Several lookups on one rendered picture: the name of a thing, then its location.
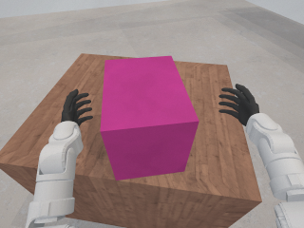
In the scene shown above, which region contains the left robot forearm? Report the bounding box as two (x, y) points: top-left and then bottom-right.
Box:
(25, 121), (84, 228)

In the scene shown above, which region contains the right robot hand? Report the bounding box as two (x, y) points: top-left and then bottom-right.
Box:
(218, 84), (259, 126)

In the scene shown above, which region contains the left robot hand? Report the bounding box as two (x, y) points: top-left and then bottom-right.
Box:
(61, 89), (93, 126)

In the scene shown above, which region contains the carton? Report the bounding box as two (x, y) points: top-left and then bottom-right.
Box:
(100, 55), (200, 181)

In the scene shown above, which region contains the robot right upper arm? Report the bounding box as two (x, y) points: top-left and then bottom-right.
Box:
(274, 200), (304, 228)

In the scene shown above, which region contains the pedestal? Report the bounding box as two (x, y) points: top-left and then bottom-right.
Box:
(0, 53), (262, 228)

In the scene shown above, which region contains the right robot forearm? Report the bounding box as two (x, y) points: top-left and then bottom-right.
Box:
(245, 113), (304, 202)

